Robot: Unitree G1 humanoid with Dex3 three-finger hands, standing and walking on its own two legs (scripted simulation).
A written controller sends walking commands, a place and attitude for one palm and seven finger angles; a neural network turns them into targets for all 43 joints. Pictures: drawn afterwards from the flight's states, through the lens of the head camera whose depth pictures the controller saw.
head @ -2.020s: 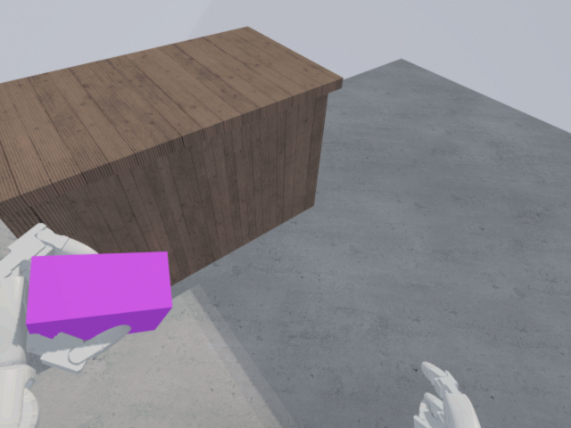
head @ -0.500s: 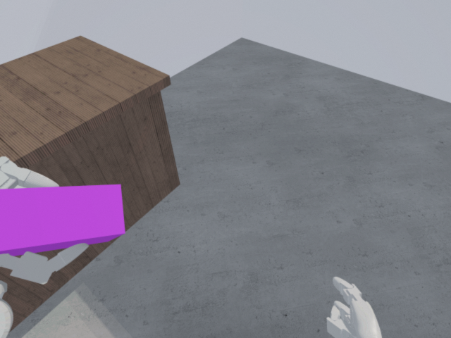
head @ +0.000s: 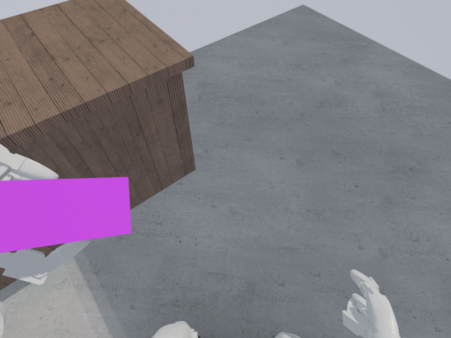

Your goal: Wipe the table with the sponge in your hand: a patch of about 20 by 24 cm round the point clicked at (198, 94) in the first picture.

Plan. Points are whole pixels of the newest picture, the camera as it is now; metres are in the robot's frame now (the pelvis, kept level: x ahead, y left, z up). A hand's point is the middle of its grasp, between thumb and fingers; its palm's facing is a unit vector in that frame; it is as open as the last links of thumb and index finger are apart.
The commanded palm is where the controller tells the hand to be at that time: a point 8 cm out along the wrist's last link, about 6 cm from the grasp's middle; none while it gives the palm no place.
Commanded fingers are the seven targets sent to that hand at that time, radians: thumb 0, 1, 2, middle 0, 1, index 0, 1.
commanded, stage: turn to face it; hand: left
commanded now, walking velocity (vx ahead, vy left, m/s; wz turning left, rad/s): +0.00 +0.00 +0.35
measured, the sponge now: (81, 210) +0.24 +0.18 +0.18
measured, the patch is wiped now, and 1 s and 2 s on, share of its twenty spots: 0.00 0.00 0.00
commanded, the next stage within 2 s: take the last steps up to it in 0.28 s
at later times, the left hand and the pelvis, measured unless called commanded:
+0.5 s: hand (78, 236) +0.21 +0.17 +0.19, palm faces +0.53 -0.72 -0.45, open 10.4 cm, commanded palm +0.14 +0.20 +0.20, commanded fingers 0.00 0.10 1.30 -1.20 -1.60 -1.20 -1.60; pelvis +0.03 -0.10 +0.02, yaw +11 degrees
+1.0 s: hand out of the picture +0.13 +0.21 +0.21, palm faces +0.67 -0.63 -0.40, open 10.4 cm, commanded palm +0.08 +0.23 +0.20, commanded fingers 0.00 0.10 1.30 -1.20 -1.60 -1.20 -1.60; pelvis +0.01 -0.08 +0.02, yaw +17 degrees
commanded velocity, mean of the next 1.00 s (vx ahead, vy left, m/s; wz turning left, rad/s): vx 0.19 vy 0.09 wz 0.21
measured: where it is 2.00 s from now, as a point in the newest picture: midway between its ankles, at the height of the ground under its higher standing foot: outside the picture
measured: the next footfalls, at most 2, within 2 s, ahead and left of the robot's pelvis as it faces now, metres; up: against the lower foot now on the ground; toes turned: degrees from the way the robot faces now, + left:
right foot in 0.26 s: +0.13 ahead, -0.16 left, +0.00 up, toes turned -2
left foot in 0.74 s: -0.01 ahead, +0.05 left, +0.00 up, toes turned +21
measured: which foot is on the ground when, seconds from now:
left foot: down 0.00-0.26, up 0.28-0.72, down 0.74-1.00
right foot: down 0.00-0.00, up 0.02-0.24, down 0.26-0.76, up 0.78-1.00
